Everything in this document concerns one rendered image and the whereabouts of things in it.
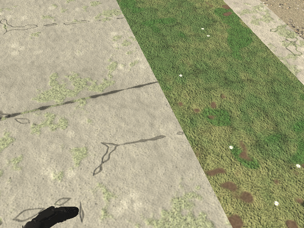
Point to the robot left hand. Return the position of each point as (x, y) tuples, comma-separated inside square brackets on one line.
[(51, 216)]

